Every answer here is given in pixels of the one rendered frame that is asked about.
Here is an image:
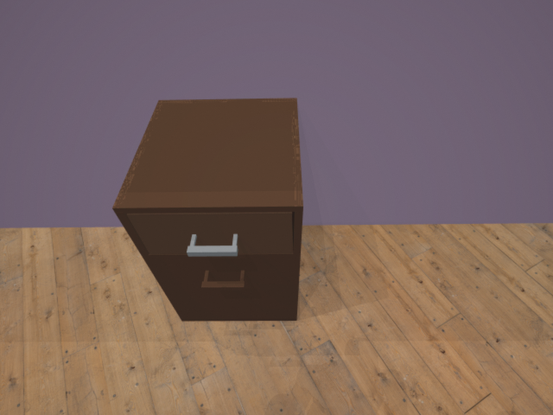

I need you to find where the handle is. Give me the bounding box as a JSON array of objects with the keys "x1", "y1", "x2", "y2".
[
  {"x1": 187, "y1": 234, "x2": 238, "y2": 257},
  {"x1": 201, "y1": 281, "x2": 245, "y2": 291}
]

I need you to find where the drawer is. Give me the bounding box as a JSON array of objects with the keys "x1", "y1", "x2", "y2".
[{"x1": 127, "y1": 212, "x2": 292, "y2": 254}]

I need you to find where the cabinet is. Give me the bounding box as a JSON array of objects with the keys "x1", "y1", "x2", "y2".
[{"x1": 112, "y1": 98, "x2": 303, "y2": 321}]

